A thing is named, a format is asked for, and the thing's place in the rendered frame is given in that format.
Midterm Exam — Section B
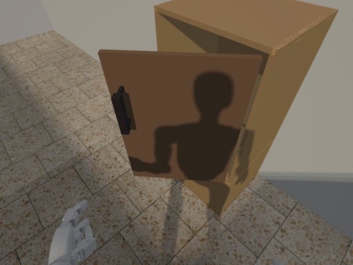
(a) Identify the handle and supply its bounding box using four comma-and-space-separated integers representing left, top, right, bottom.
111, 86, 131, 135

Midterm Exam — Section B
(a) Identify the cupboard door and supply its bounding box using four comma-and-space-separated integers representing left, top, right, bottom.
98, 49, 263, 182

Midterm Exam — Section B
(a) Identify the robot left hand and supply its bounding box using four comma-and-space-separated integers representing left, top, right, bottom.
48, 200, 97, 265

